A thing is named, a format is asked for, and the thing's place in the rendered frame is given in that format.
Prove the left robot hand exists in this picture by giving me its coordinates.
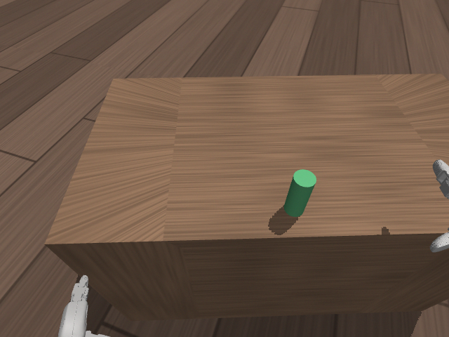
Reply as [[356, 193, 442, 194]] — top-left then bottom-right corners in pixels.
[[58, 275, 110, 337]]

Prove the can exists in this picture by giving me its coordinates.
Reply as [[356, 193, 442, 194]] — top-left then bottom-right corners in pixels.
[[284, 169, 316, 217]]

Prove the right robot hand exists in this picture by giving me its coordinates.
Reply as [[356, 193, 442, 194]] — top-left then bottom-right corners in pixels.
[[430, 159, 449, 253]]

